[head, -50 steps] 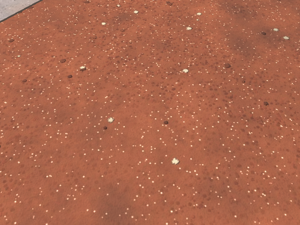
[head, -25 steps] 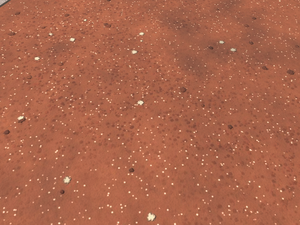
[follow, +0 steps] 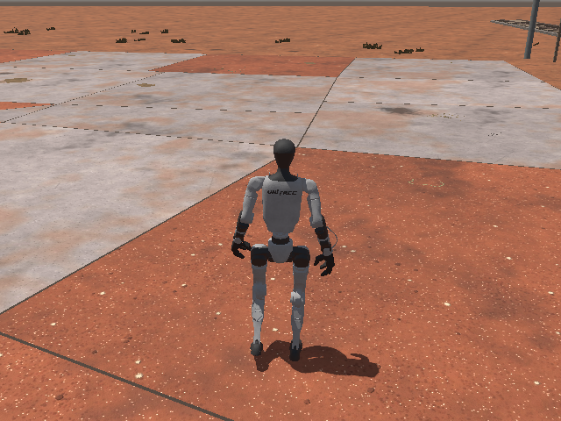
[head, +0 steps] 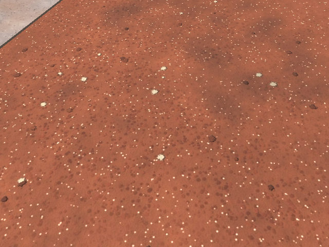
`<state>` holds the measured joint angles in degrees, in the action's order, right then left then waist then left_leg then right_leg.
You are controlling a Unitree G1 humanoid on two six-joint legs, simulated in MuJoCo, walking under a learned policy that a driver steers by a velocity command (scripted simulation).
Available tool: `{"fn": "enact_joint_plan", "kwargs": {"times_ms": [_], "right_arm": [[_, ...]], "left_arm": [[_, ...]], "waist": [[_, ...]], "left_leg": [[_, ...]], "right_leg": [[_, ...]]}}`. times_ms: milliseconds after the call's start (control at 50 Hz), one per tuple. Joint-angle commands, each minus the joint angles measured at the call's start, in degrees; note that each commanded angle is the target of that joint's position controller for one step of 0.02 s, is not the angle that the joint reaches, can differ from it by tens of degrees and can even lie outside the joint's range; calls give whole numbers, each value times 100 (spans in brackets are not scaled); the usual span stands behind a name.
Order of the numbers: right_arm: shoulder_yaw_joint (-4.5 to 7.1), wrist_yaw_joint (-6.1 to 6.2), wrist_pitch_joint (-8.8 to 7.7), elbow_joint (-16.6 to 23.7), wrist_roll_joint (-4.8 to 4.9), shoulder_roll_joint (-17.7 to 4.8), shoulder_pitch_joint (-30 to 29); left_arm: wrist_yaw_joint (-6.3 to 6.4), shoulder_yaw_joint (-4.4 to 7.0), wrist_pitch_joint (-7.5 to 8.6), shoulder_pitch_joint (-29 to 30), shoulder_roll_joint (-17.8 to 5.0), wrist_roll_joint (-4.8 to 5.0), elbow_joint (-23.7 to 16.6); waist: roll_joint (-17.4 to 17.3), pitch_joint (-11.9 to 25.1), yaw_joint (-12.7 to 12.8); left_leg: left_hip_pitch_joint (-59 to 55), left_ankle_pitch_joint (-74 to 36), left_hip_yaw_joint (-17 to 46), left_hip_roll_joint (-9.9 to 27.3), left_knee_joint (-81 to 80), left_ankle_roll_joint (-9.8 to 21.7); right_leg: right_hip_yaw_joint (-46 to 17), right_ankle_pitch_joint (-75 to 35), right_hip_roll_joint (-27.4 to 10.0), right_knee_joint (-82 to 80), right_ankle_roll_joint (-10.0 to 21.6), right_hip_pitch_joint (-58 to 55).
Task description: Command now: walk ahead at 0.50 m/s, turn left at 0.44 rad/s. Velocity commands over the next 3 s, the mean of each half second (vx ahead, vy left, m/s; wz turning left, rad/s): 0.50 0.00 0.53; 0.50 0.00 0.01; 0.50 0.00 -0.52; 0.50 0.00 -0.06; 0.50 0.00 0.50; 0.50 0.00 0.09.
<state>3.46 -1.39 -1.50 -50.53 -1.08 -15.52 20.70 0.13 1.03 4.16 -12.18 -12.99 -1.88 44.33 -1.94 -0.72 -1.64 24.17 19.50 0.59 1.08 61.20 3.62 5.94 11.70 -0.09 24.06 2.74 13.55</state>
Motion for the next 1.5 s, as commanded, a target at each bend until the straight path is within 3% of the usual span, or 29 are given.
{"fn": "enact_joint_plan", "kwargs": {"times_ms": [20,140,240,300,340,360,380,400,420,460,480,520,580,700,800,880,920,940,960,980,1000,1040,1140,1340,1420,1440,1460,1480,1500], "right_arm": [[94,-92,81,349,-62,-232,0],[14,-245,127,790,-84,-65,-1177],[-67,-342,112,1143,-111,-83,-2016],[-16,-289,122,1191,-144,-208,-1927],[102,-202,68,954,-158,-402,-997],[227,-114,19,639,-211,-631,-38],[426,-16,27,598,-241,-1330,382],[493,6,80,754,-26,-1672,258],[466,46,128,689,36,-1532,186],[313,113,80,650,61,-961,-344],[257,129,41,664,101,-799,-552],[209,100,-74,709,117,-692,-619],[235,76,-161,614,102,-812,-330],[135,85,-275,324,79,-679,339],[70,179,-304,113,-39,-658,602],[51,287,-316,33,-92,-793,323],[61,301,-270,18,-104,-911,216],[16,311,-296,167,-61,-859,124],[-61,213,-336,423,92,-424,489],[-12,201,-374,435,-97,-710,149],[-34,157,-428,591,-71,-693,-172],[-69,124,-423,668,-83,-609,-453],[-155,64,-74,833,-193,-392,-573],[-243,16,-166,1505,-69,-398,-2469],[-137,92,-270,1300,-37,-718,-1537],[-64,160,-339,1112,-67,-877,-831],[43,265,-387,1060,-185,-1285,31],[155,309,-301,1107,-261,-1751,119],[156,278,-216,1081,-158,-1443,-123]], "left_arm": [[36,183,179,-421,-586,67,-79],[48,236,200,-778,-602,71,228],[83,323,151,-1053,-877,67,438],[121,368,49,-1134,-1076,56,544],[135,409,-70,-1128,-1257,55,568],[125,394,-103,-1078,-1243,53,500],[60,265,-76,-1248,-711,128,165],[-7,295,-19,-899,-777,82,-173],[-28,317,15,-222,-939,54,-314],[-26,252,91,-349,-770,91,-204],[-21,254,9,-462,-767,-15,-182],[-55,249,-185,-641,-717,-116,-129],[-104,225,-296,-324,-600,-87,-233],[-172,188,-260,730,-569,10,-433],[-263,141,-209,1349,-538,50,-626],[-239,190,-188,793,-620,50,-494],[-159,310,-128,-566,-815,10,-74],[-97,425,-103,-1477,-1143,-95,127],[-63,638,-129,-1720,-1856,-119,124],[-141,563,-176,-1316,-1500,183,157],[-149,542,-198,-859,-1400,218,59],[-124,435,-191,-565,-975,163,66],[-81,456,-70,-727,-1103,201,187],[3,527,-150,-1566,-1194,122,281],[46,571,-128,-1028,-1375,83,83],[-2,552,-89,-934,-1342,131,75],[-59,447,-31,-970,-990,207,-61],[-49,343,-44,-1555,-508,340,-230],[3,377,-130,-1625,-975,129,-103]], "waist": [[765,-42,101],[665,-315,208],[626,-504,380],[702,-306,268],[709,304,-146],[402,852,-579],[-657,1491,-546],[-983,1906,-426],[-188,1211,-531],[233,175,-5],[191,50,214],[100,207,364],[58,96,310],[-107,-166,-160],[-76,-476,-322],[-211,-234,61],[-177,517,672],[108,1052,1065],[1540,1554,768],[893,1515,643],[618,723,473],[38,25,233],[374,2,27],[576,-94,729],[668,165,163],[391,526,-214],[-226,1325,-531],[-1433,1814,-212],[-998,1474,-27]], "left_leg": [[1176,-477,170,325,310,-91],[1707,-1535,-50,399,-754,-227],[1130,-1636,-585,260,-2153,57],[588,-897,-913,-139,-2471,382],[-543,-440,-988,-595,-2755,676],[-1907,-565,-698,-609,-3155,881],[-3695,300,1626,970,-3386,1448],[-4244,-198,4354,1922,-4352,2019],[-3912,-648,3551,1732,-4496,1838],[-2388,-1826,2250,1244,-4578,1403],[-1894,-2268,1870,965,-4644,1273],[-1535,-2783,1554,706,-4723,1260],[-1424,-2569,1362,558,-4974,1214],[-2346,-3069,936,637,-5205,734],[-3009,-3440,528,910,-5260,682],[-3225,-6042,29,1023,-4371,457],[-3037,-6768,-261,874,-2460,304],[-1914,-5276,-421,723,-906,198],[397,-1002,-622,-529,1554,-150],[1135,597,330,-552,2039,-72],[1415,174,458,-190,1874,-66],[1165,-132,347,172,1130,-153],[826,-438,67,348,-68,-572],[1201,-1726,26,40,-2447,-645],[-576,-1058,104,-257,-3222,-346],[-1627,-1160,172,-163,-3600,-189],[-2920,-76,1272,976,-3810,104],[-4113,495,3729,2417,-4368,686],[-3647,1100,4397,2456,-4479,872]], "right_leg": [[-1164,-1095,-1518,-1456,512,-857],[-109,-1762,-1408,-1565,564,-1024],[433,-2237,-1536,-1427,443,-1310],[739,-4278,-1592,-572,329,-1804],[873,-5205,-1562,1075,281,-1797],[964,-4284,-1428,2515,115,-1067],[962,-1007,-913,4519,-185,1020],[-82,2005,113,5813,-405,2444],[-727,1472,-238,5835,-339,3042],[-718,729,-662,4813,-280,2578],[-752,700,-734,4504,-335,2205],[-705,653,-721,4239,-448,1788],[-584,127,-701,3620,-557,2048],[-467,-1160,-692,2140,-359,2620],[-333,-1103,-396,1349,-36,2675],[-39,-294,201,910,384,1512],[44,-225,547,432,658,-12],[-955,-11,-212,313,1000,-1455],[-4062,-57,-1816,-23,1999,-2991],[-4919,-411,-1873,-596,2000,-2914],[-3990,-441,-1752,-655,1887,-2168],[-3054,-1235,-1282,-904,1552,-1005],[-2258,-1708,-645,-1270,1372,-168],[-2612,-2388,-555,-716,970,-1173],[-2895,-2991,-558,93,618,-830],[-2665,-3023,-235,1001,474,-551],[-2205,-1914,121,2470,322,38],[-1428,1874,1003,3902,148,1746],[-1302,1905,504,4554,197,2345]]}}
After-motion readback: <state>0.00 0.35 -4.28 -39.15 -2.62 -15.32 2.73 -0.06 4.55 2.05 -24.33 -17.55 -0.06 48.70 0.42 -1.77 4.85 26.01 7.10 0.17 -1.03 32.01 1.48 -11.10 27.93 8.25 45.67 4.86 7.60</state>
